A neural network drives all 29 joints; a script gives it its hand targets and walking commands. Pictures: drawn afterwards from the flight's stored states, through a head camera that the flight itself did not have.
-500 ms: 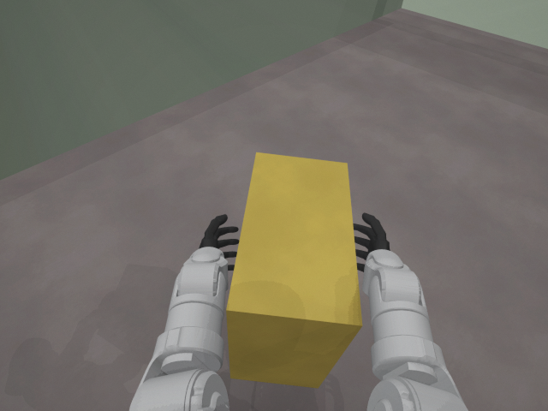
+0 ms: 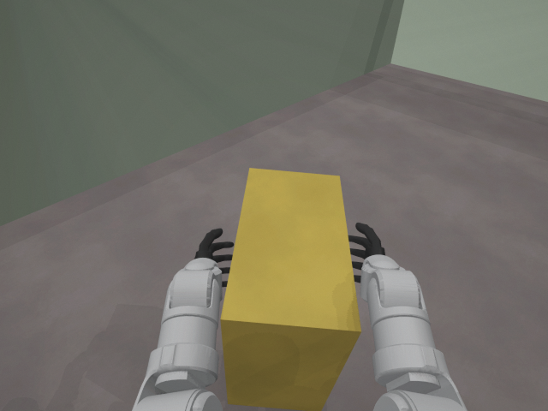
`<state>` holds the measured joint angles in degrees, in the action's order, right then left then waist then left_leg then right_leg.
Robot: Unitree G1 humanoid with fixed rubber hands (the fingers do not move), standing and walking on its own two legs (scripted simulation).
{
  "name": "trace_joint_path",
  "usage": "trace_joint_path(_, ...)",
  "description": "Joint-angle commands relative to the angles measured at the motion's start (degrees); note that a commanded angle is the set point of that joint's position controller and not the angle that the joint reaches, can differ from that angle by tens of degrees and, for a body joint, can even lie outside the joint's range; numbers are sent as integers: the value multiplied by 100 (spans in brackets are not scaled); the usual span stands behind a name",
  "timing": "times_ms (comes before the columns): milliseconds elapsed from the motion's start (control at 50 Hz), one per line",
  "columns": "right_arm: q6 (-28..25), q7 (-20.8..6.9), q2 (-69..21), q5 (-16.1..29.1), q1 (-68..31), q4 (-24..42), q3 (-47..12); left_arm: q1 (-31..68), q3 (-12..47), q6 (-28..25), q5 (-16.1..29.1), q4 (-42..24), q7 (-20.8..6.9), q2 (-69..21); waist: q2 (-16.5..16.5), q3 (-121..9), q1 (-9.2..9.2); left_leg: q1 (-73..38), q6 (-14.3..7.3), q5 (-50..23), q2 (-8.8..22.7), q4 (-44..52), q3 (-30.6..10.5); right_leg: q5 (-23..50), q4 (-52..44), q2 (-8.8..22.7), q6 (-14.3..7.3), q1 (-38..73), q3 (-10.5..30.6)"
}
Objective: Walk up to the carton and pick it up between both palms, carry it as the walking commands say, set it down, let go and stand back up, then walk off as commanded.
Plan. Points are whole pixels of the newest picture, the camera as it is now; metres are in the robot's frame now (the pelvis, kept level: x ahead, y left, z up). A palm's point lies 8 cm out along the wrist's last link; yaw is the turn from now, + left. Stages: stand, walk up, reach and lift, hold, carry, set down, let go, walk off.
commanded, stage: reach and lift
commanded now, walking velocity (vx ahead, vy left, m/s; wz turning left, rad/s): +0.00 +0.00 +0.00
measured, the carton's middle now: (284, 288) +0.35 -0.02 -0.02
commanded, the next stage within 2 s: hold in 1.18 s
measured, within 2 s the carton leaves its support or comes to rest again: neither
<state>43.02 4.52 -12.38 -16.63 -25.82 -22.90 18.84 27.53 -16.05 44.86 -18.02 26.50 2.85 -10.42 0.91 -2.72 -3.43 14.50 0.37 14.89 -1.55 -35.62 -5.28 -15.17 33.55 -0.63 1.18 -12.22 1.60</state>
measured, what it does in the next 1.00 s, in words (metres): stands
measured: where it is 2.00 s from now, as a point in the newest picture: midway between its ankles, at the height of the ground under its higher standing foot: outside the picture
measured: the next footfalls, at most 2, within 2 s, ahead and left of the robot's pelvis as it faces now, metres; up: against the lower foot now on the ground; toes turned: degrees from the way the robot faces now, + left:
none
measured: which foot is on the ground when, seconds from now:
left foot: down 0.00-1.00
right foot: down 0.00-1.00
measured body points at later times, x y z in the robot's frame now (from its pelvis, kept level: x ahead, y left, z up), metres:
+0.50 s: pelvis +0.00 +0.00 +0.00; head -0.03 +0.01 +0.45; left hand +0.35 +0.11 +0.06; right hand +0.34 -0.15 +0.07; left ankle +0.05 +0.12 -0.73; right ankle +0.04 -0.13 -0.73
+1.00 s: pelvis -0.01 -0.01 +0.01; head -0.08 +0.00 +0.45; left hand +0.31 +0.11 +0.07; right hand +0.30 -0.15 +0.07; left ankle +0.05 +0.12 -0.73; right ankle +0.04 -0.13 -0.73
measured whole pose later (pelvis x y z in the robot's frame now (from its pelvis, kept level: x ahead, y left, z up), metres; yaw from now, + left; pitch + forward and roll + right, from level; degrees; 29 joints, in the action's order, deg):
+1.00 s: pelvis -0.01 -0.01 +0.01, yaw -1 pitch -9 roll +0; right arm 43.7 3.1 -11.1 -17.5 -22.9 -22.9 13.6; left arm 22.2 -13.8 46.2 -16.4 21.6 4.7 -10.8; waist 0.8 -1.0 -1.1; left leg 8.2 0.8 11.3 -1.5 -28.2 -4.6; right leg -13.1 29.6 -0.4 1.0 -7.7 2.6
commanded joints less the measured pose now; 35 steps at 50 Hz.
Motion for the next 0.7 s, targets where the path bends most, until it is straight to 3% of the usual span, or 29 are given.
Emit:
trace_joint_path(0, 49, -1528, -6086, 1378, -3270, -1028, -2711, 4400, 2995, -445, 1702, -216, -1442, -5437, -365, -643, 163, -375, -91, 633, -246, 1366, 183, -228, -882, -417, -22, 541, 282)
trace_joint_path(40, -5, -1539, -6118, 1403, -3642, -1164, -2649, 4842, 2822, -525, 1677, -194, -1423, -5340, -410, -500, 248, -213, -125, 1011, -240, 1368, 212, -570, -832, -415, -31, 595, 315)
trace_joint_path(80, -11, -1562, -5864, 1251, -3663, -1551, -2259, 4976, 2649, -527, 1598, -7, -1372, -5304, -461, -359, 172, -216, -129, 1325, -173, 1444, 130, -768, -756, -438, -9, 598, 261)
trace_joint_path(120, -127, -1579, -5775, 1242, -4076, -1574, -2201, 5234, 2515, -571, 1529, 289, -1341, -5381, -374, -347, 225, -181, -116, 1489, -195, 1411, 134, -1001, -783, -416, -33, 538, 275)
trace_joint_path(140, -216, -1597, -5880, 1407, -4399, -1359, -2367, 5427, 2540, -660, 1635, 127, -1341, -5434, -450, -572, 366, -128, -128, 1546, -167, 1377, 118, -987, -702, -401, -12, 692, 349)
trace_joint_path(160, -225, -1593, -5930, 1404, -4412, -1464, -2368, 5650, 2601, -722, 1694, -5, -1296, -5447, -350, -700, 314, -137, -130, 1473, -148, 1377, 121, -855, -668, -414, 15, 781, 334)
trace_joint_path(180, -224, -1600, -5957, 1375, -4419, -1534, -2333, 5640, 2494, -739, 1667, 49, -1276, -5494, -462, -803, 382, -68, -114, 1427, -129, 1411, 108, -733, -612, -429, 24, 902, 325)
trace_joint_path(220, -284, -1593, -6024, 1388, -4402, -1602, -2301, 5794, 2600, -800, 1740, -99, -1243, -5591, -354, -1027, 364, -260, -80, 1155, -179, 1313, 153, -579, -690, -389, -1, 835, 376)
trace_joint_path(260, -313, -1593, -6053, 1431, -4576, -1434, -2421, 5624, 2509, -819, 1762, -14, -1235, -5596, -89, -1338, 497, -447, -91, 688, -155, 1270, 151, -275, -721, -390, 22, 934, 391)
trace_joint_path(340, -321, -1539, -6149, 1371, -4084, -1357, -2475, 4847, 2432, -748, 1581, 14, -1202, -5598, -24, -1481, 615, -820, -72, -245, -306, 1233, 246, 284, -952, -332, -14, 792, 431)
trace_joint_path(360, -307, -1531, -6176, 1368, -3671, -1303, -2535, 4496, 2591, -709, 1595, -127, -1183, -5710, -317, -1589, 551, -1037, -44, -630, -323, 1238, 260, 721, -919, -347, -37, 861, 397)
trace_joint_path(380, -265, -1532, -6149, 1324, -3370, -1303, -2574, 4398, 2671, -697, 1639, -286, -1166, -5672, -97, -1672, 501, -1099, -29, -883, -311, 1287, 208, 997, -918, -385, -8, 949, 363)
trace_joint_path(400, -289, -1522, -6154, 1374, -3327, -1164, -2641, 4336, 2768, -673, 1682, -366, -1171, -5712, -245, -1813, 537, -1109, -6, -1070, -338, 1287, 242, 1168, -897, -404, -25, 974, 364)
trace_joint_path(440, -251, -1526, -6212, 1508, -3172, -864, -2918, 3974, 2888, -641, 1758, -580, -1154, -5784, -48, -2091, 595, -1324, 3, -1648, -352, 1253, 220, 1724, -881, -426, 12, 1066, 353)
trace_joint_path(460, -272, -1518, -6183, 1553, -3053, -687, -3030, 3825, 2964, -629, 1767, -705, -1166, -5784, -227, -2190, 592, -1344, 20, -1805, -378, 1252, 249, 1965, -839, -423, 4, 1198, 389)
trace_joint_path(480, -269, -1496, -6124, 1664, -3021, -349, -3275, 3576, 3121, -612, 1838, -791, -1174, -5864, -141, -2417, 584, -1400, 55, -2248, -419, 1259, 219, 2510, -824, -451, 8, 1369, 386)
trace_joint_path(520, -265, -1474, -6132, 1754, -2601, -71, -3495, 3489, 3585, -589, 2039, -1350, -1173, -5979, -286, -2762, 487, -1787, 144, -2931, -431, 1221, 162, 3060, -768, -471, 16, 1401, 403)
trace_joint_path(540, -259, -1449, -6117, 1841, -2605, 210, -3738, 3342, 3673, -607, 2137, -1545, -1181, -5898, -67, -2942, 550, -1841, 138, -3113, -415, 1253, 131, 3260, -768, -488, 40, 1604, 389)
trace_joint_path(580, -207, -1417, -6009, 1865, -2261, 467, -3870, 2972, 3809, -504, 2089, -1622, -1204, -5846, -332, -2534, 535, -1812, 179, -3260, -432, 1327, 144, 3342, -810, -487, 65, 1499, 409)
trace_joint_path(600, -195, -1388, -5999, 1884, -2276, 643, -4003, 2826, 3839, -472, 2098, -1629, -1215, -5855, -120, -2389, 540, -1718, 158, -3188, -431, 1322, 86, 3368, -811, -483, 80, 1546, 429)
trace_joint_path(620, -138, -1385, -5977, 1847, -2053, 622, -4014, 2715, 3898, -435, 2108, -1699, -1211, -5787, -192, -2140, 497, -1704, 150, -3123, -423, 1376, 67, 3190, -850, -501, 76, 1441, 414)
trace_joint_path(640, -139, -1391, -5944, 1854, -2103, 619, -4034, 2684, 3921, -396, 2053, -1684, -1220, -5664, -221, -2004, 589, -1554, 148, -2892, -435, 1415, 83, 3040, -906, -461, 79, 1389, 438)
trace_joint_path(680, -77, -1399, -5924, 1743, -1938, 378, -3845, 2714, 3798, -316, 1979, -1520, -1251, -5610, -298, -1474, 503, -1354, 119, -2225, -424, 1484, 90, 2348, -1005, -433, 34, 1161, 414)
